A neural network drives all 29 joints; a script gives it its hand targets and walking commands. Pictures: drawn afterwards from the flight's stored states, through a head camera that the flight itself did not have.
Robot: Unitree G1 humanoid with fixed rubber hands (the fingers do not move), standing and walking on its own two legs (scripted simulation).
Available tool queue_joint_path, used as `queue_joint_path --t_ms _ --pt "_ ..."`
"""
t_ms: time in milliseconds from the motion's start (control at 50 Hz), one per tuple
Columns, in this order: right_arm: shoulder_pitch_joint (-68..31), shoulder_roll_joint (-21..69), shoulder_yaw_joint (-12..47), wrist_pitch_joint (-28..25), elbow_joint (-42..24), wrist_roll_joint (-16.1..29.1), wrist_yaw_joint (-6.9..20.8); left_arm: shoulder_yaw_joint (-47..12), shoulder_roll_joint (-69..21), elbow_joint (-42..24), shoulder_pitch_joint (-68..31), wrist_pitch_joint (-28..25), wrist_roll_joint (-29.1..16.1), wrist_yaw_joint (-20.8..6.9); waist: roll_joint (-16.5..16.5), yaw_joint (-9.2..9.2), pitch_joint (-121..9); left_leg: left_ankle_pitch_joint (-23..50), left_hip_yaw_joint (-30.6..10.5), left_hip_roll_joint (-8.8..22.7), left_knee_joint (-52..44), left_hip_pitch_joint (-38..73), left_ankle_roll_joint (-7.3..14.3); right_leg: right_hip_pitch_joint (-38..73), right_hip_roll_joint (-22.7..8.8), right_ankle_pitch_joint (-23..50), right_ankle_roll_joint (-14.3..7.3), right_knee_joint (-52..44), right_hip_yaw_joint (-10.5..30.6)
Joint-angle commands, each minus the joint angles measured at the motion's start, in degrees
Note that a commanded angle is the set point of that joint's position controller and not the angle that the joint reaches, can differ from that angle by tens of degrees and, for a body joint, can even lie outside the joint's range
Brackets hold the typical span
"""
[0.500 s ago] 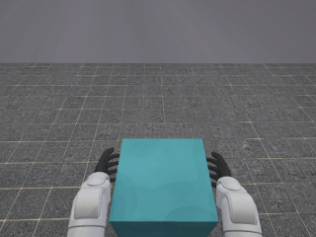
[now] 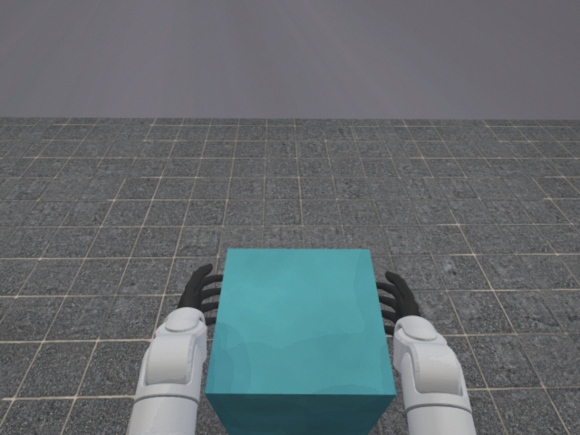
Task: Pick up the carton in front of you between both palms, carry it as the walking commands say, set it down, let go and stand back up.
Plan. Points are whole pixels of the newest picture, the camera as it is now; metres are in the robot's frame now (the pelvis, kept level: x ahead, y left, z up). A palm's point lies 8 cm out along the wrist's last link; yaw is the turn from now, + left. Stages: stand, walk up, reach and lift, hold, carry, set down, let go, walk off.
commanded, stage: carry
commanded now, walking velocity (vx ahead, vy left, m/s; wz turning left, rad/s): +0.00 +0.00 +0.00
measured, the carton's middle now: (297, 349) +0.28 +0.00 -0.04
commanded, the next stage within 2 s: hold in 0.74 s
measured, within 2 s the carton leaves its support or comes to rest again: neither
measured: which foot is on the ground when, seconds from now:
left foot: down 0.00-1.00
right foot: down 0.00-1.00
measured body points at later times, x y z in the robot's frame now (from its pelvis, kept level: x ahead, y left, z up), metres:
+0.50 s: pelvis -0.02 +0.00 +0.00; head -0.03 +0.00 +0.45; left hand +0.28 +0.15 +0.03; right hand +0.28 -0.15 +0.03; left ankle -0.02 +0.10 -0.74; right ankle -0.02 -0.12 -0.74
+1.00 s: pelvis -0.04 -0.01 +0.01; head -0.06 +0.00 +0.46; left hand +0.25 +0.15 +0.03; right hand +0.25 -0.15 +0.03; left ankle -0.02 +0.11 -0.74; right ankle -0.02 -0.13 -0.74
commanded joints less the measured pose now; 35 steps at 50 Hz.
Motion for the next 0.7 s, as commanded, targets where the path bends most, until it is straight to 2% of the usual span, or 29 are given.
queue_joint_path --t_ms 0,680 --pt "-27.6 49.6 32.1 -2.6 -6.1 13.9 12.6 -32.2 -49.5 -4.2 -25.3 -1.9 -13.6 -12.6 0.1 -0.04 -12.7 18.0 -5.7 6.6 -4.1 3.4 0.1 5.1 -5.4 14.6 -0.5 -3.3 5.3" --pt "-27.3 50.2 32.2 -2.5 -5.8 13.8 12.8 -32.1 -50.0 -3.7 -25.1 -1.8 -13.6 -12.8 0.1 -0.04 -14.0 15.4 -5.6 6.7 -4.2 2.7 0.1 4.2 -5.3 13.1 -0.9 -3.6 5.8"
